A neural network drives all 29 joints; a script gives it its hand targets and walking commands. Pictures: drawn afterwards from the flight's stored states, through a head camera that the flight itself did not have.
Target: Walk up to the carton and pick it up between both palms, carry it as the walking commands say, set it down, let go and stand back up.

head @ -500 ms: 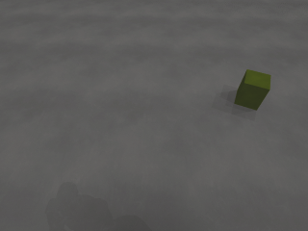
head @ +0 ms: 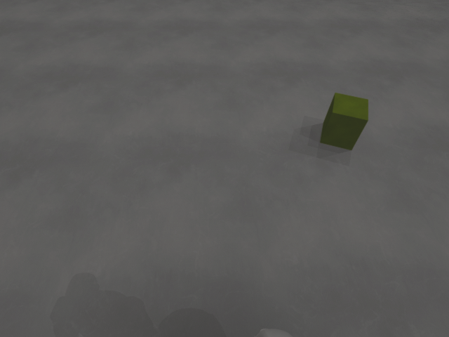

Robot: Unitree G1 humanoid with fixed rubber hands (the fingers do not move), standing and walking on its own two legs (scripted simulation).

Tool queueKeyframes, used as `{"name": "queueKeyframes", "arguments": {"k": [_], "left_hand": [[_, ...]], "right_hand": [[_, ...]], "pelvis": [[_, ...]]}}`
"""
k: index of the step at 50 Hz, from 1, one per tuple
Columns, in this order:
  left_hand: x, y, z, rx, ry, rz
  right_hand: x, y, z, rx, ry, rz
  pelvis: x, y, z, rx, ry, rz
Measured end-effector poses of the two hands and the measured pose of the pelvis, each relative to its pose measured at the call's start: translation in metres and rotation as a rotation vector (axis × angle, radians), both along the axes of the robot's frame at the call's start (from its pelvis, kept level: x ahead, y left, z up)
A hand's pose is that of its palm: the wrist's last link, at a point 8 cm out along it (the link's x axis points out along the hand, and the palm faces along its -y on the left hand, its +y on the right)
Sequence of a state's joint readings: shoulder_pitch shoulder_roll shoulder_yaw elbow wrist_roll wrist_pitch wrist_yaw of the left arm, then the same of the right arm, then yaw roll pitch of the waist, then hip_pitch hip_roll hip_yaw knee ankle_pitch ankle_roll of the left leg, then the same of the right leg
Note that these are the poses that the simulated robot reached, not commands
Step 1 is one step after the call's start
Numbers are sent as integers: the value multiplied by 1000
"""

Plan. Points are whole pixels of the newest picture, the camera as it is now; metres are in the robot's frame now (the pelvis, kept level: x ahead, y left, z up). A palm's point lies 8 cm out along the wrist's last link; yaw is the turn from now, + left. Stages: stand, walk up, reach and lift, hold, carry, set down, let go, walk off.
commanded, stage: walk up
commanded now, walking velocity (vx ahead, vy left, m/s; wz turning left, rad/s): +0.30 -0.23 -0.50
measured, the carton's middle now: (343, 121) +1.38 -0.76 -0.65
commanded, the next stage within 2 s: none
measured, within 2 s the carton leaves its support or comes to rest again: neither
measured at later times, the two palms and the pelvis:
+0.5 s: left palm (204, 326) +0.16 +0.05 -0.13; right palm out of the picture +0.20 -0.48 -0.14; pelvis +0.15 -0.20 -0.01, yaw -13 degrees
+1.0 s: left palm (242, 187) +0.50 -0.04 -0.15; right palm (437, 230) +0.38 -0.53 -0.15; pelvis +0.42 -0.28 -0.01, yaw -23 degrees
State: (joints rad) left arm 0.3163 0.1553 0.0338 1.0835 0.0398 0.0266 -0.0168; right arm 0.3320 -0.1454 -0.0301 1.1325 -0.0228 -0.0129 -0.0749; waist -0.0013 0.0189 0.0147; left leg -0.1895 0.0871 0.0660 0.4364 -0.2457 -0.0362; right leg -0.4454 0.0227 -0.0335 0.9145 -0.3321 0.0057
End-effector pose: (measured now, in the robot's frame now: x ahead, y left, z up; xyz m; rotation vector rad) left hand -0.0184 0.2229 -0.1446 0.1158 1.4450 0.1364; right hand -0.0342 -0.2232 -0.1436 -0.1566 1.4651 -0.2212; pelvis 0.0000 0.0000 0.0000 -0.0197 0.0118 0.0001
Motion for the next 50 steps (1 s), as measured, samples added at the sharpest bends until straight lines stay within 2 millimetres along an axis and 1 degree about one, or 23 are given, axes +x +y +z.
{"name": "queueKeyframes", "arguments": {"k": [3,6,8,11,13,14,15,16,17,18,20,23,25,28,31,34,38,42,44,45,46,47,50], "left_hand": [[66,8,3,31,-140,-67],[134,-4,12,32,-275,-124],[176,-25,18,17,-345,-170],[234,-72,23,-21,-423,-252],[266,-107,22,-27,-462,-303],[278,-123,19,-21,-476,-319],[285,-137,14,-11,-479,-324],[286,-148,9,0,-466,-323],[280,-157,4,10,-438,-317],[269,-162,1,21,-393,-303],[239,-166,-1,47,-280,-267],[198,-170,8,87,-139,-219],[182,-177,16,94,-75,-184],[176,-191,23,92,-11,-154],[184,-212,27,70,38,-147],[207,-229,28,56,66,-148],[250,-242,25,51,93,-161],[304,-244,12,59,133,-182],[338,-243,3,61,145,-205],[361,-243,-2,63,136,-226],[389,-245,-5,66,105,-248],[420,-248,-6,69,59,-274],[522,-268,-2,66,-99,-377]], "right_hand": [[-7,-34,8,-68,-4,-34],[-10,-68,13,-108,-13,-71],[-10,-90,12,-120,-21,-97],[-9,-119,5,-119,-11,-143],[-5,-142,-5,-100,-2,-175],[-1,-155,-13,-88,3,-186],[6,-169,-22,-76,8,-187],[16,-184,-29,-68,8,-176],[32,-197,-32,-64,-10,-161],[53,-209,-31,-62,-46,-143],[106,-228,-23,-51,-155,-107],[189,-246,-5,-32,-318,-47],[238,-252,6,-19,-400,-21],[300,-257,20,11,-487,-6],[350,-259,31,40,-549,-13],[395,-263,35,60,-590,-21],[450,-270,30,68,-607,-46],[501,-281,20,44,-618,-75],[512,-290,11,2,-608,-110],[507,-294,7,-15,-580,-133],[495,-298,3,-28,-533,-160],[476,-302,-1,-39,-470,-190],[411,-309,-3,-57,-265,-298]], "pelvis": [[7,-16,-1,3,5,-44],[21,-36,-3,2,8,-80],[31,-51,-6,4,9,-105],[48,-81,-13,14,13,-129],[62,-105,-22,21,14,-142],[70,-118,-28,25,14,-147],[77,-131,-35,14,12,-155],[82,-141,-39,-1,5,-161],[87,-150,-40,6,3,-173],[92,-158,-38,14,4,-184],[105,-173,-30,21,5,-193],[129,-192,-16,20,2,-212],[147,-203,-9,17,0,-224],[174,-218,-2,18,2,-236],[203,-231,2,27,5,-260],[234,-240,3,34,5,-278],[281,-248,-1,42,4,-305],[335,-254,-13,52,4,-325],[365,-256,-22,38,-3,-350],[377,-259,-24,46,-13,-361],[387,-262,-24,51,-21,-370],[397,-266,-22,50,-28,-373],[424,-281,-14,51,-47,-393]]}}
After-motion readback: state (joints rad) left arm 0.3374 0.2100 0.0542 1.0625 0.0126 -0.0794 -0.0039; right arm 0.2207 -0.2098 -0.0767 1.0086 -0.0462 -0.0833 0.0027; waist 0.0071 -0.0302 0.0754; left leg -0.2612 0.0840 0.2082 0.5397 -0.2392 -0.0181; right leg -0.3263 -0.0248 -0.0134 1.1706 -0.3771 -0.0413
